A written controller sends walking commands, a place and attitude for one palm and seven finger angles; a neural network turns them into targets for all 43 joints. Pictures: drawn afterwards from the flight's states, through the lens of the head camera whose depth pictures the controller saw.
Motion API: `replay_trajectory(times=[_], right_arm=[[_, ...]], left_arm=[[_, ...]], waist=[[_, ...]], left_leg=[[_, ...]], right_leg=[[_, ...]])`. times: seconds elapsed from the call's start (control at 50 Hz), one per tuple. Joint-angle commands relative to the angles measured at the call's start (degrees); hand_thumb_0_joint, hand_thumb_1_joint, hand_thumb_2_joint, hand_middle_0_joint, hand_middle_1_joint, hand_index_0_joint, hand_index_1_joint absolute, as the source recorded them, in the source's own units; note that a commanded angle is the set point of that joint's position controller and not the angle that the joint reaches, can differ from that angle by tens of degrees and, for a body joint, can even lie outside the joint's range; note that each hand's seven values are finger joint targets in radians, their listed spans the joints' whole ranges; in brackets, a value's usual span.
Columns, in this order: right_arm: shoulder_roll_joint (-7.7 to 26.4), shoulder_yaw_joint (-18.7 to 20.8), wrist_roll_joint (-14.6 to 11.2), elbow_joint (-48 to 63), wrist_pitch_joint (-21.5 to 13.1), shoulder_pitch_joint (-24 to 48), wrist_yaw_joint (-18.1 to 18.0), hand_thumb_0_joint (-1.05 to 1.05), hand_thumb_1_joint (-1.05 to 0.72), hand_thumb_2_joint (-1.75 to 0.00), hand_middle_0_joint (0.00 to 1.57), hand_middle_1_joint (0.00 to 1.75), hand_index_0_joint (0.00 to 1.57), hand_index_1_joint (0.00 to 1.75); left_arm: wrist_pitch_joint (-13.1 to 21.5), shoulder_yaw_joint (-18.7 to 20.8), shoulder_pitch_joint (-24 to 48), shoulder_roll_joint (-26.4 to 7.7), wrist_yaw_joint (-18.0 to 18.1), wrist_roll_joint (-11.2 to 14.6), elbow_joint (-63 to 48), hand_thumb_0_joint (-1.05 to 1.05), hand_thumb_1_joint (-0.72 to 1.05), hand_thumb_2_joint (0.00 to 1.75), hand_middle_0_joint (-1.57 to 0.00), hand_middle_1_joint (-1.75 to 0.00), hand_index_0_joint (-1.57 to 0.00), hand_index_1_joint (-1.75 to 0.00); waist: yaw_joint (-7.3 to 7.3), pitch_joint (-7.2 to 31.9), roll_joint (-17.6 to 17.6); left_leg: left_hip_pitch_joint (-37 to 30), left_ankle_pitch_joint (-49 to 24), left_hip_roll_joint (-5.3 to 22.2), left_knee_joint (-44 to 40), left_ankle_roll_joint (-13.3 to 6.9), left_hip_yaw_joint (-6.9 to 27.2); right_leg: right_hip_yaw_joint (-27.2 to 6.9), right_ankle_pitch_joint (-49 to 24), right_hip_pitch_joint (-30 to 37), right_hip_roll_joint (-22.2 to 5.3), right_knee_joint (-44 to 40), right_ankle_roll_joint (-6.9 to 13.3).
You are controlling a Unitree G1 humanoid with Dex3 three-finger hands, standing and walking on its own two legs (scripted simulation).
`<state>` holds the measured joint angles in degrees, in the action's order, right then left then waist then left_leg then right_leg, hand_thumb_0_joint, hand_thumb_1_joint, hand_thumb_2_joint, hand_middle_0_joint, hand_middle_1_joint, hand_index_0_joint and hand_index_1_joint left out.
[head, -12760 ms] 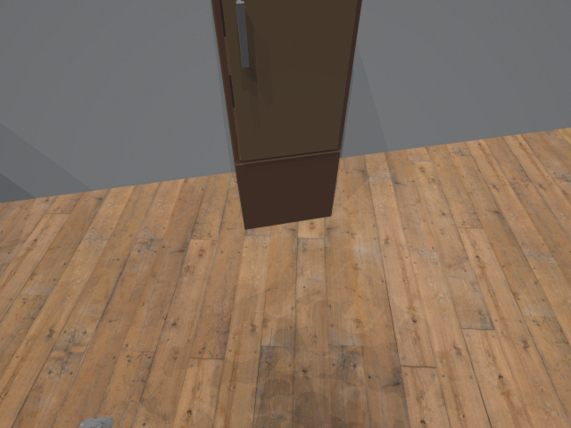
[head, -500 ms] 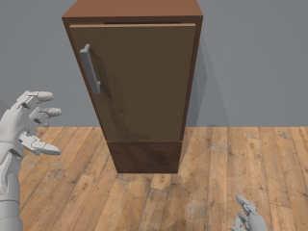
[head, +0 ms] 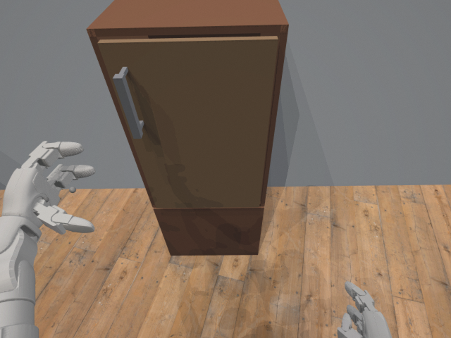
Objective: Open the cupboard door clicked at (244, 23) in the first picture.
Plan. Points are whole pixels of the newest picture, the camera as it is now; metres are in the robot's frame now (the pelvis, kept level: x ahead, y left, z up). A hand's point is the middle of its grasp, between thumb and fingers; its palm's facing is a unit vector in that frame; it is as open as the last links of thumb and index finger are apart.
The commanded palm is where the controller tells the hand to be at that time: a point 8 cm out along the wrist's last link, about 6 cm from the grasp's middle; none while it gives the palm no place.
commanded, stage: move the hooked fingers beside the handle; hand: left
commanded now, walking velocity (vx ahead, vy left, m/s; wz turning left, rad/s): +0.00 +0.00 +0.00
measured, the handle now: (131, 104) +0.58 +0.28 +0.12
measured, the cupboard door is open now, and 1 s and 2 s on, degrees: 0 0 0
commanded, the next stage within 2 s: none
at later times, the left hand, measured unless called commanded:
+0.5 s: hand (84, 158) +0.37 +0.29 +0.14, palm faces +0.11 -0.99 -0.01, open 14.0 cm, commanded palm +0.34 +0.34 +0.14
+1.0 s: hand (90, 134) +0.44 +0.32 +0.13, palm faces +0.08 -1.00 +0.01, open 14.0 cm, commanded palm +0.42 +0.37 +0.13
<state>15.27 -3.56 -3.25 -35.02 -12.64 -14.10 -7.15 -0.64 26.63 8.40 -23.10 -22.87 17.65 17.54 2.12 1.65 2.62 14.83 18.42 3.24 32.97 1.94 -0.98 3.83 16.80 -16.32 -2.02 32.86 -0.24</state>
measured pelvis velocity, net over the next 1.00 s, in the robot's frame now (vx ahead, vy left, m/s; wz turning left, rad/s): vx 0.00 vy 0.02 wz -0.02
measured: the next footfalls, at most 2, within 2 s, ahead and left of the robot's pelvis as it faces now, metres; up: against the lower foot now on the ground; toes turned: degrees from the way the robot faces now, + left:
none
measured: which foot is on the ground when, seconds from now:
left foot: down 0.00-1.00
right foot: down 0.00-1.00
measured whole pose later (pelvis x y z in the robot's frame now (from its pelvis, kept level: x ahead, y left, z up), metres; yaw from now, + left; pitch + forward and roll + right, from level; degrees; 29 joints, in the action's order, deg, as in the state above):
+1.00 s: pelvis +0.00 +0.02 -0.01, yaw -1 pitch +11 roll -1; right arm 17.4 -3.0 -1.7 -36.5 -3.9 -21.4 -5.4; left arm 11.9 31.2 46.7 -40.6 -28.0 8.6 65.5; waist -5.2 2.7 -0.1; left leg 31.4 20.9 3.4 41.4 0.4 -1.6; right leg 2.7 16.8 -31.7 -2.0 37.7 -1.5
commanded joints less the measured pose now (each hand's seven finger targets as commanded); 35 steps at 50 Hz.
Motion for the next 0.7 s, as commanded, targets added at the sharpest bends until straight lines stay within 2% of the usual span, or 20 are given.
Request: replay_trajectory(times=[0.0, 0.04, 0.06, 0.08, 0.1, 0.12, 0.16, 0.26, 0.28, 0.3, 0.32, 0.36, 0.4, 0.42, 0.48, 0.52, 0.58, 0.62, 0.66, 0.68], right_arm=[[7.2, 2.8, -0.3, 8.2, -3.0, 5.1, -0.7, 0.00, -0.90, -0.90, 0.20, 0.30, 0.20, 0.30], [7.4, 2.9, -0.3, 7.7, -2.9, 4.8, -1.0, 0.00, -0.90, -0.90, 0.20, 0.30, 0.20, 0.30], [7.3, 2.6, -0.3, 7.6, -3.0, 4.8, -1.2, 0.00, -0.90, -0.90, 0.20, 0.30, 0.20, 0.30], [7.4, 2.7, -0.3, 7.1, -3.0, 4.2, -1.5, 0.00, -0.90, -0.90, 0.20, 0.30, 0.20, 0.30], [7.5, 2.6, -0.3, 6.9, -3.1, 4.0, -1.5, 0.00, -0.90, -0.90, 0.20, 0.30, 0.20, 0.30], [7.6, 2.7, -0.3, 6.6, -3.0, 3.5, -1.6, 0.00, -0.90, -0.90, 0.20, 0.30, 0.20, 0.30], [7.8, 2.6, -0.2, 6.3, -3.1, 3.2, -1.6, 0.00, -0.90, -0.90, 0.20, 0.30, 0.20, 0.30], [8.5, 2.8, 0.0, 5.9, -2.3, 1.4, -0.8, 0.00, -0.90, -0.90, 0.20, 0.30, 0.20, 0.30], [8.7, 3.0, 0.1, 6.1, -2.0, 0.7, -0.6, 0.00, -0.90, -0.90, 0.20, 0.30, 0.20, 0.30], [8.7, 3.0, 0.1, 6.4, -1.8, 0.7, -0.3, 0.00, -0.90, -0.90, 0.20, 0.30, 0.20, 0.30], [8.9, 3.2, 0.2, 6.5, -1.5, 0.0, 0.0, 0.00, -0.90, -0.90, 0.20, 0.30, 0.20, 0.30], [8.9, 3.5, 0.3, 7.1, -1.0, -0.4, 0.4, 0.00, -0.90, -0.90, 0.20, 0.30, 0.20, 0.30], [9.0, 3.7, 0.3, 7.1, -0.5, -1.3, 0.6, 0.00, -0.90, -0.90, 0.20, 0.30, 0.20, 0.30], [9.3, 3.8, 0.4, 7.0, -0.3, -1.8, 0.7, 0.00, -0.90, -0.90, 0.20, 0.30, 0.20, 0.30], [9.4, 4.0, 0.3, 6.5, 0.4, -2.7, 0.6, 0.00, -0.90, -0.90, 0.20, 0.30, 0.20, 0.30], [9.8, 4.2, 0.5, 6.1, 0.8, -3.8, 0.6, 0.00, -0.90, -0.90, 0.20, 0.30, 0.20, 0.30], [10.2, 4.2, 0.4, 5.1, 1.6, -5.0, 0.5, 0.00, -0.90, -0.90, 0.20, 0.30, 0.20, 0.30], [10.6, 4.2, 0.7, 4.8, 2.1, -6.0, 0.5, 0.00, -0.90, -0.90, 0.20, 0.30, 0.20, 0.30], [10.6, 4.3, 0.6, 4.5, 2.6, -6.5, 0.6, 0.00, -0.90, -0.90, 0.20, 0.30, 0.20, 0.30], [10.8, 4.4, 0.7, 4.4, 2.9, -7.1, 0.5, 0.00, -0.90, -0.90, 0.20, 0.30, 0.20, 0.30]], left_arm=[[4.2, 5.1, 19.7, -17.4, 0.7, 1.2, -9.8, 0.00, -0.50, 0.30, -0.30, -1.20, -0.30, -1.20], [4.7, 4.7, 24.8, -18.6, 0.7, 0.6, -8.2, 0.00, -0.50, 0.30, -0.30, -1.20, -0.30, -1.20], [4.8, 2.3, 26.6, -16.5, 0.4, 0.4, -6.7, 0.00, -0.50, 0.30, -0.30, -1.20, -0.30, -1.20], [5.3, 3.1, 28.7, -18.1, 0.5, -0.1, -5.9, 0.00, -0.50, 0.30, -0.30, -1.20, -0.30, -1.20], [5.8, 1.7, 30.9, -17.4, 0.3, -0.5, -4.9, 0.00, -0.50, 0.30, -0.30, -1.20, -0.30, -1.20], [6.2, 1.2, 32.5, -17.6, 0.2, -0.5, -3.6, 0.00, -0.50, 0.30, -0.30, -1.20, -0.30, -1.20], [6.9, 0.2, 34.7, -17.4, -0.1, -1.1, -1.0, 0.00, -0.50, 0.30, -0.30, -1.20, -0.30, -1.20], [7.3, 2.7, 35.8, -20.6, -0.1, -1.6, 6.7, 0.00, -0.50, 0.30, -0.30, -1.20, -0.30, -1.20], [7.4, 4.1, 34.6, -21.9, 0.0, -1.9, 8.2, 0.00, -0.50, 0.30, -0.30, -1.20, -0.30, -1.20], [7.6, 3.2, 35.5, -21.2, 0.0, -2.0, 8.3, 0.00, -0.50, 0.30, -0.30, -1.20, -0.30, -1.20], [8.1, 4.9, 35.3, -23.2, 0.1, -2.0, 8.7, 0.00, -0.50, 0.30, -0.30, -1.20, -0.30, -1.20], [8.9, 5.0, 35.2, -23.2, 0.1, -2.3, 8.0, 0.00, -0.50, 0.30, -0.30, -1.20, -0.30, -1.20], [9.5, 4.5, 37.2, -22.8, 0.1, -2.5, 7.9, 0.00, -0.50, 0.30, -0.30, -1.20, -0.30, -1.20], [9.6, 5.0, 37.3, -23.6, -0.1, -2.3, 9.3, 0.00, -0.50, 0.30, -0.30, -1.20, -0.30, -1.20], [9.9, 3.5, 40.8, -22.8, -0.3, -2.8, 11.1, 0.00, -0.50, 0.30, -0.30, -1.20, -0.30, -1.20], [10.4, 4.0, 43.0, -24.3, -0.3, -3.1, 11.6, 0.00, -0.50, 0.30, -0.30, -1.20, -0.30, -1.20], [10.8, 3.9, 46.8, -25.7, -0.8, -3.9, 17.0, 0.00, -0.50, 0.30, -0.30, -1.20, -0.30, -1.20], [11.8, 5.1, 49.0, -28.1, -1.2, -4.1, 19.3, 0.00, -0.50, 0.30, -0.30, -1.20, -0.30, -1.20], [12.7, 3.9, 52.1, -28.0, -2.1, -4.6, 21.4, 0.00, -0.50, 0.30, -0.30, -1.20, -0.30, -1.20], [13.2, 5.0, 52.4, -29.6, -2.3, -5.0, 23.1, 0.00, -0.50, 0.30, -0.30, -1.20, -0.30, -1.20]], waist=[[-0.85, 8.5, -0.6], [-1.48, 8.3, 0.2], [-1.98, 8.6, 1.4], [-2.17, 9.1, 1.8], [-2.63, 9.6, 2.4], [-2.93, 9.5, 0.5], [-2.95, 10.8, 2.2], [-2.24, 12.6, 0.2], [-1.65, 13.4, -0.1], [-1.75, 13.5, 1.3], [-1.26, 14.3, 0.2], [-1.18, 15.8, 1.4], [-1.89, 15.8, 2.0], [-1.90, 15.1, 0.5], [-2.99, 14.7, 2.1], [-3.23, 16.1, 1.8], [-4.52, 14.6, 1.2], [-4.49, 15.5, 0.3], [-5.18, 16.9, 1.9], [-4.93, 17.6, 2.2]], left_leg=[[-0.6, -10.4, -3.5, -4.1, -3.0, -0.4], [-0.4, -8.9, -3.5, -4.1, -3.0, -0.1], [-0.8, -8.2, -3.6, -4.0, -3.0, -0.3], [-1.1, -7.9, -3.5, -4.1, -2.9, 0.1], [-1.5, -7.4, -3.6, -4.0, -2.9, 0.2], [-1.3, -7.3, -3.3, -3.9, -3.0, 0.4], [-1.5, -7.8, -3.4, -3.9, -2.9, 0.8], [0.6, -9.8, -3.4, -3.2, -2.8, 0.8], [1.0, -11.1, -3.4, -3.1, -2.8, 0.8], [1.3, -11.5, -3.5, -3.0, -2.7, 0.5], [1.5, -12.7, -3.4, -2.7, -2.7, 0.7], [1.1, -14.2, -3.3, -2.6, -2.7, 0.5], [0.7, -15.3, -3.1, -2.3, -2.7, 0.4], [1.6, -14.9, -3.0, -2.1, -2.7, 0.4], [1.7, -13.5, -3.0, -2.2, -2.7, 0.4], [1.2, -14.2, -3.0, -1.6, -2.8, 0.4], [3.2, -11.7, -3.0, -1.3, -2.8, 0.6], [3.9, -12.2, -3.1, -0.6, -3.0, 0.6], [3.8, -11.8, -3.1, 0.0, -3.0, 0.5], [4.0, -12.7, -3.1, 0.5, -3.0, 0.6]], right_leg=[[-1.6, -12.0, 3.5, 1.9, -5.1, 0.5], [-2.0, -9.5, 2.8, 1.8, -5.5, 0.6], [-2.1, -8.9, 2.2, 1.7, -5.4, 0.6], [-1.8, -8.2, 1.7, 1.8, -5.5, 0.7], [-1.8, -7.7, 1.2, 1.8, -5.4, 0.8], [-1.8, -7.4, 1.2, 1.9, -5.5, 0.8], [-1.5, -8.1, 0.9, 1.9, -4.8, 1.1], [-1.5, -11.1, 2.0, 1.8, -3.7, 1.2], [-1.2, -12.3, 2.5, 1.8, -3.1, 1.3], [-1.4, -13.3, 2.6, 1.7, -2.8, 1.3], [-1.3, -14.3, 3.7, 2.0, -2.4, 1.5], [-1.3, -15.9, 3.8, 2.1, -1.8, 1.5], [-1.1, -17.0, 2.7, 2.3, -1.5, 1.5], [-1.2, -16.6, 2.9, 2.5, -1.5, 1.5], [-1.2, -15.2, 0.8, 2.5, -1.7, 1.4], [-1.3, -15.7, 1.0, 2.7, -1.4, 1.5], [-1.4, -13.5, -1.1, 2.6, -1.5, 1.3], [-1.7, -14.1, -0.6, 2.7, -1.0, 1.3], [-1.9, -14.2, -1.7, 2.6, -0.6, 1.2], [-2.0, -14.9, -1.6, 2.7, -0.2, 1.3]])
